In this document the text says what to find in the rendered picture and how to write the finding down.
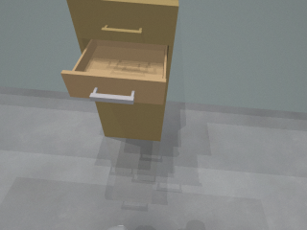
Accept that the cabinet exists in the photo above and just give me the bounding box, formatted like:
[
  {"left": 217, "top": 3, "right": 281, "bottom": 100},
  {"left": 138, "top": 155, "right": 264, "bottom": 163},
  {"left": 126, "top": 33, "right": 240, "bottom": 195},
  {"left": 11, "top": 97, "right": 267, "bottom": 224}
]
[{"left": 66, "top": 0, "right": 179, "bottom": 142}]

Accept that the handle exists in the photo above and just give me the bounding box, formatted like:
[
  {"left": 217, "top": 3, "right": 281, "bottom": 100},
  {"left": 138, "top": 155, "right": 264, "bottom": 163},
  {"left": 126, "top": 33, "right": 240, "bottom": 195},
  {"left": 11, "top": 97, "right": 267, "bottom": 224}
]
[
  {"left": 101, "top": 27, "right": 142, "bottom": 38},
  {"left": 89, "top": 87, "right": 135, "bottom": 104}
]

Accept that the drawer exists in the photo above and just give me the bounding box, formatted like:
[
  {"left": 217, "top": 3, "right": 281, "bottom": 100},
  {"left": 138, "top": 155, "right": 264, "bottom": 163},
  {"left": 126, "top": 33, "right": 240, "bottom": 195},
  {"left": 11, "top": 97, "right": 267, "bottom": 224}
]
[{"left": 60, "top": 39, "right": 168, "bottom": 105}]

